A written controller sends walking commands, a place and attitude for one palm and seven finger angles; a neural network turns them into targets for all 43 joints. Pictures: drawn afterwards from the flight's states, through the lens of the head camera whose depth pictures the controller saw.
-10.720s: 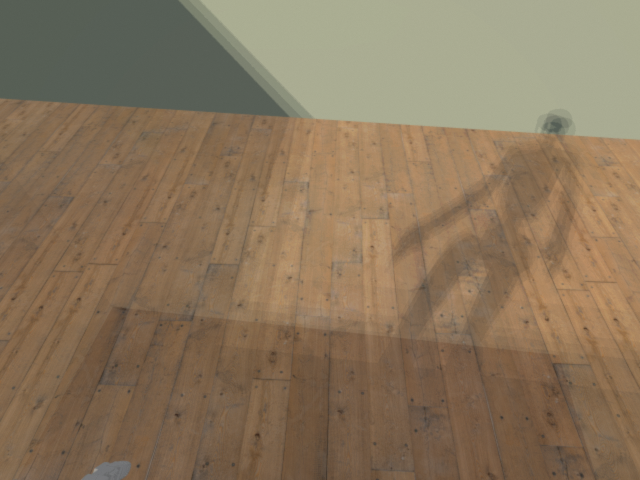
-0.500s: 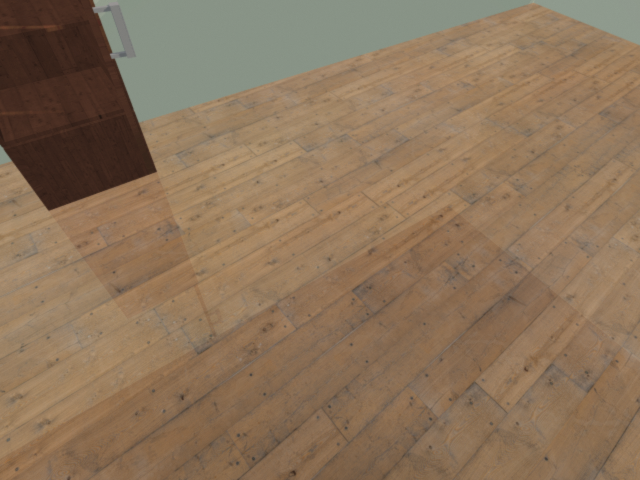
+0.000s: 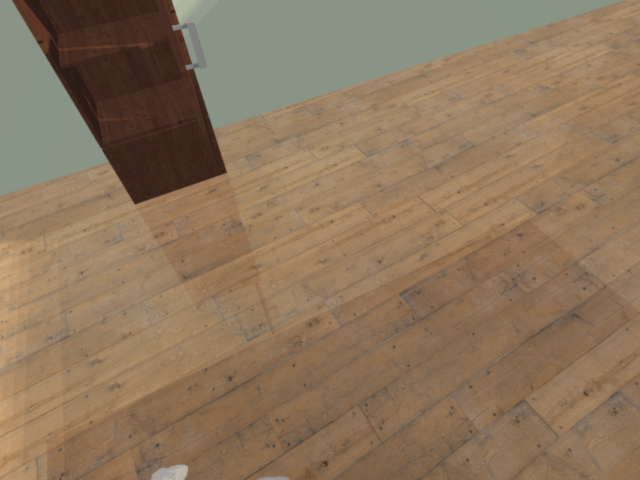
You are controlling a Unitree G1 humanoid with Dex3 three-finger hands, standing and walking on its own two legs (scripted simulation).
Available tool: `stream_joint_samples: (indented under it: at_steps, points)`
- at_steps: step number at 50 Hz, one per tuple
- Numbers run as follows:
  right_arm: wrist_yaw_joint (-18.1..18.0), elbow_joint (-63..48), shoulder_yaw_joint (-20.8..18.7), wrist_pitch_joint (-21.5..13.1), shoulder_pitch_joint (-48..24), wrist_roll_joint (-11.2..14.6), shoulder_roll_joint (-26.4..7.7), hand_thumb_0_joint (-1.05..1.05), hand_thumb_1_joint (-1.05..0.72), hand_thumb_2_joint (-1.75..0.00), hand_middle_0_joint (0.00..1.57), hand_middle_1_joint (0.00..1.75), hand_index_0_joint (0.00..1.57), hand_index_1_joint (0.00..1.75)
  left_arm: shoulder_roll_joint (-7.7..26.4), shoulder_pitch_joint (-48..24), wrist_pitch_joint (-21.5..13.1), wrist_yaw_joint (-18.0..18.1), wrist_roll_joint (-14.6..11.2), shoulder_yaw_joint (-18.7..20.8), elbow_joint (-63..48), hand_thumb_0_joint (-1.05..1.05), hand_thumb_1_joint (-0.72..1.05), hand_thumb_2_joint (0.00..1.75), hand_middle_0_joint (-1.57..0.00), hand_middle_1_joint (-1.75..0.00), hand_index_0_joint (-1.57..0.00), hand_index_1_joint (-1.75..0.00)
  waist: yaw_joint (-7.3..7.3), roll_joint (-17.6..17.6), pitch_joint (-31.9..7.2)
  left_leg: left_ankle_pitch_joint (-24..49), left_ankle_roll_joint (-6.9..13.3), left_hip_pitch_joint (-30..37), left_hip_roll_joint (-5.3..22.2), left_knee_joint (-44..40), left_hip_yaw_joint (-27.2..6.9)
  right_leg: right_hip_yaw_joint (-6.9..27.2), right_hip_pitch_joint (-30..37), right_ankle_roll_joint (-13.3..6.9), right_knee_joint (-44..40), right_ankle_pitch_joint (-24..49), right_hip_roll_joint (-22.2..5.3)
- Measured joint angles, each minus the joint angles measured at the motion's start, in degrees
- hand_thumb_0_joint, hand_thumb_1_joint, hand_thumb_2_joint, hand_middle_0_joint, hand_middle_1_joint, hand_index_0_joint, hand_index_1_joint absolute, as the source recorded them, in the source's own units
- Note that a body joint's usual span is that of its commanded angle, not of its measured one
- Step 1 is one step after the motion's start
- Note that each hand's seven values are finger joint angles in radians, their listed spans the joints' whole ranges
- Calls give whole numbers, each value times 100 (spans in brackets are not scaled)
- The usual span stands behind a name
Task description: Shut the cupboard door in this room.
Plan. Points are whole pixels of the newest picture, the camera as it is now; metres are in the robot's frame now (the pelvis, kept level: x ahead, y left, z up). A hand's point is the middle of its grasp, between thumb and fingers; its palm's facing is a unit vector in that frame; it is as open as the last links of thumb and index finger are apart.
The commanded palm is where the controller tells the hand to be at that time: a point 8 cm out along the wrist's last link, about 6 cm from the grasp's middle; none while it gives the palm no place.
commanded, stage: stand and wait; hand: left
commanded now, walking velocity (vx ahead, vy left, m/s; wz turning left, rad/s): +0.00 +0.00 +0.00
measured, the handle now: (189, 46) +1.22 +0.43 +0.01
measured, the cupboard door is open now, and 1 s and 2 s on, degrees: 84 84 84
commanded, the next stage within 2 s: turn or walk to find it in 0.30 s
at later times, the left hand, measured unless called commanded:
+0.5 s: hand out of the picture -0.06 +0.19 -0.18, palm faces +0.12 -0.98 -0.17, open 7.4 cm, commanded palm none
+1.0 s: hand out of the picture -0.01 +0.26 -0.17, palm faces +0.24 -0.94 -0.23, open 7.4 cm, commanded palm none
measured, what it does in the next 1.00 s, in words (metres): steps on the spot: left foot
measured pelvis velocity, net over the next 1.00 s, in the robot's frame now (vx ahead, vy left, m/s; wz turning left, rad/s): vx -0.05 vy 0.04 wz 0.25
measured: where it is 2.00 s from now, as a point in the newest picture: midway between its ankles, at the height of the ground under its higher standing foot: outside the picture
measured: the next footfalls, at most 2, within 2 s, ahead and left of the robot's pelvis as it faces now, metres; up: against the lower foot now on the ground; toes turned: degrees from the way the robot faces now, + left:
left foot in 0.30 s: -0.01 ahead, +0.14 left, +0.00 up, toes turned +12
right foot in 1.26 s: +0.01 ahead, -0.11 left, +0.00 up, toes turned +21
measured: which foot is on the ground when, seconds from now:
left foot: up 0.00-0.28, down 0.30-1.00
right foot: down 0.00-0.82, up 0.84-1.00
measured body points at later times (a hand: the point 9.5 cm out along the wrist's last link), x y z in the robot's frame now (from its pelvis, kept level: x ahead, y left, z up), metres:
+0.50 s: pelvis -0.02 +0.02 +0.00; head -0.01 +0.03 +0.45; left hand -0.06 +0.24 -0.16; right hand +0.05 -0.21 -0.15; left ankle -0.04 +0.14 -0.74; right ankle -0.01 -0.10 -0.74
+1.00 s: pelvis -0.05 +0.04 +0.00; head -0.03 +0.06 +0.45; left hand -0.02 +0.31 -0.15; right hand +0.03 -0.19 -0.14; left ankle -0.05 +0.13 -0.74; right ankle -0.05 -0.10 -0.67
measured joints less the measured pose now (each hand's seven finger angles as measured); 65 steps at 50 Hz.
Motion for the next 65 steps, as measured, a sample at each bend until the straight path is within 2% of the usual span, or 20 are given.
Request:
stream_joint_samples:
  at_steps: [3, 6, 11, 15, 18, 22, 29, 36, 39, 41, 43, 45, 47, 49, 53, 57, 60, 62, 63, 65]
  points:
    - [5, 28, -9, -6, -70, 8, -69, 0, -91, -89, 20, 30, 20, 30, -82, 243, 5, -8, 4, -47, 157, 0, 90, 90, -20, -30, -20, -30, 28, -32, 17, 2, -45, -118, 107, 880, 132, -25, 150, -33, -233, 120, -35]
    - [-16, 103, 12, -27, -103, 32, -94, 0, -91, -89, 20, 30, 20, 30, -121, 439, -21, 8, 10, -59, 330, 0, 91, 90, -20, -30, -20, -30, 65, -55, 51, 47, -116, 47, 271, 940, 209, -92, 224, -54, -364, 191, -29]
    - [-77, 328, 114, -43, -191, 73, -33, 0, -91, -90, 20, 30, 20, 30, -85, 715, -73, -3, 30, -77, 595, 0, 92, 90, -20, -30, -20, -30, 240, -147, 104, -105, -148, 700, 428, -162, 379, -161, 183, -73, -391, 227, 16]
    - [-121, 481, 224, -191, -262, 94, 58, 0, -91, -90, 20, 30, 20, 30, -70, 865, -42, 13, -26, -99, 887, 0, 91, 90, -20, -30, -20, -30, 292, -144, 107, 736, -64, 1394, 498, -1651, 450, -267, 66, -2, -209, 161, 121]
    - [-144, 643, 300, -257, -328, 91, 257, 0, -91, -90, 20, 30, 20, 30, -7, 860, 39, 18, -50, -98, 1097, 0, 91, 90, -20, -30, -20, -30, 370, -365, 160, 637, -32, 1493, 434, -1702, 507, -225, 157, 31, -267, 229, 56]
    - [-165, 693, 343, -260, -298, 96, 396, 0, -92, -89, 20, 30, 20, 30, -8, 830, 96, -2, -62, -110, 1221, 0, 91, 90, -20, -30, -20, -30, 353, -426, 94, 670, 25, 1490, 377, -1705, 467, -264, 247, 134, -413, 320, 2]
    - [-115, 568, 302, -193, -183, 65, 345, 0, -93, -89, 21, 30, 21, 30, 9, 624, 92, -13, -26, -34, 1014, 0, 91, 90, -20, -30, -20, -30, 294, -382, 18, 719, 122, 1190, 216, -1507, 311, -412, 45, 217, -247, 316, -172]
    - [-39, 271, 236, -122, -13, 30, 248, 0, -92, -89, 21, 30, 20, 30, 115, 434, 89, -9, 5, 91, 612, 0, 90, 90, -20, -30, -20, -30, 195, -253, 11, 637, 148, 680, 135, -1004, 123, -638, -248, 219, 33, 241, -284]
    - [-15, 175, 175, -75, 75, 20, 196, 0, -91, -89, 20, 30, 20, 30, 182, 324, 100, 0, 31, 133, 448, 0, 90, 90, -20, -30, -20, -30, 118, -258, 80, 251, 84, 479, 268, -528, 414, -816, -288, 255, 281, 111, -402]
    - [4, 137, 151, -71, 128, 16, 175, 0, -91, -89, 20, 30, 20, 30, 235, 245, 124, -1, 30, 158, 362, 0, 90, 90, -20, -30, -20, -30, 88, -346, 125, 538, 141, 483, 266, -568, 561, -886, -336, 333, 539, -23, -565]
    - [17, 84, 149, -114, 160, -18, 187, 0, -91, -89, 20, 30, 20, 30, 291, 189, 207, -2, 3, 185, 307, 0, 90, 90, -20, -30, -20, -30, 87, -453, 126, 527, 314, 462, 149, -549, 604, -651, -556, 393, 1064, -471, -597]
    - [-12, 29, 158, -179, 187, -26, 209, 0, -91, -89, 20, 30, 20, 30, 329, 85, 296, 1, 6, 190, 299, 0, 90, 90, -20, -30, -20, -30, 21, -451, 124, 573, 412, 491, 94, -741, 551, -279, -889, 411, 1947, -892, -427]
    - [-42, 8, 181, -221, 221, -29, 228, 0, -91, -89, 20, 30, 20, 30, 352, -35, 298, -15, 6, 190, 273, 0, 91, 90, -20, -30, -20, -30, -30, -413, 129, 789, 415, 554, 62, -1053, 444, -56, -1121, 433, 2559, -891, -278]
    - [-56, 11, 201, -234, 253, -24, 234, 0, -91, -89, 20, 30, 20, 30, 355, -131, 264, -26, -8, 180, 211, 0, 91, 90, -20, -30, -20, -30, -51, -365, 123, 999, 426, 624, 41, -1362, 334, 64, -1216, 470, 2766, -810, -185]
    - [-53, 4, 195, -225, 295, -19, 229, 0, -91, -89, 21, 30, 21, 30, 334, -287, 230, -31, -33, 153, 75, 0, 91, 90, -20, -30, -20, -30, -102, -278, 105, 1287, 387, 691, 12, -1753, 113, 212, -1146, 536, 2499, -786, -93]
    - [-30, -34, 150, -177, 299, -30, 196, 0, -91, -89, 21, 30, 21, 30, 282, -422, 229, -25, -54, 127, -35, 0, 91, 90, -20, -30, -20, -30, -180, -201, 115, 1426, 299, 630, -31, -1841, -120, 317, -908, 540, 1870, -836, -21]
    - [-4, -60, 99, -123, 287, -33, 141, 0, -91, -89, 21, 30, 21, 30, 226, -449, 201, -25, -74, 98, -111, 0, 91, 90, -20, -30, -20, -30, -213, -131, 108, 1469, 193, 519, -74, -1778, -296, 339, -601, 502, 1138, -679, 55]
    - [11, -81, 60, -81, 299, -16, 102, 0, -91, -89, 21, 30, 21, 30, 204, -384, 144, -28, -82, 74, -166, 0, 91, 90, -20, -30, -20, -30, -192, -113, 69, 1439, 97, 397, -135, -1626, -394, 297, -236, 471, 285, -251, 74]
    - [21, -100, 36, -62, 311, 6, 79, 0, -91, -89, 21, 30, 21, 30, 200, -323, 97, -23, -64, 68, -191, 0, 90, 90, -20, -30, -20, -30, -159, -116, 38, 1345, 59, 279, -171, -1432, -408, 281, -81, 368, -102, -136, 54]
    - [18, -93, -33, 15, 247, 7, -13, 0, -91, -89, 21, 30, 21, 30, 107, -210, 71, -5, -21, 48, -174, 0, 90, 90, -20, -30, -20, -30, -130, 15, 95, 400, 8, -43, -168, -515, -362, 151, -83, 164, -3, -37, 86]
